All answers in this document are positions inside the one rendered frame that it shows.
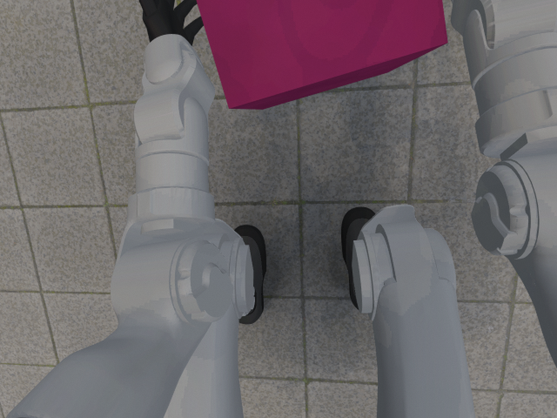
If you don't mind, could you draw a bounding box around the right robot forearm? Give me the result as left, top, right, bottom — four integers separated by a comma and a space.
451, 0, 557, 161

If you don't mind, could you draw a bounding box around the left robot forearm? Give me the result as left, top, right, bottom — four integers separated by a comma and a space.
113, 34, 215, 272

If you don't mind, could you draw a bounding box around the robot left hand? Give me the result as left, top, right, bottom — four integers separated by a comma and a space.
139, 0, 204, 46

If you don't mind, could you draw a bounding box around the right robot upper arm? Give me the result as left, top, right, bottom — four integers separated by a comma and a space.
471, 153, 557, 367

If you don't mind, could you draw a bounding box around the left robot upper arm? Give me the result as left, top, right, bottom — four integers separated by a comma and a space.
6, 237, 233, 418

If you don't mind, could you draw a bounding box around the carton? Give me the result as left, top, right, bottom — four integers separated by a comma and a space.
197, 0, 448, 110

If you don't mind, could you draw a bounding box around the left robot thigh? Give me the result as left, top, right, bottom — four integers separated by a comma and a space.
164, 233, 253, 418

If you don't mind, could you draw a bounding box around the robot right foot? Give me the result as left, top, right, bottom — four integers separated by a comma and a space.
341, 207, 375, 310

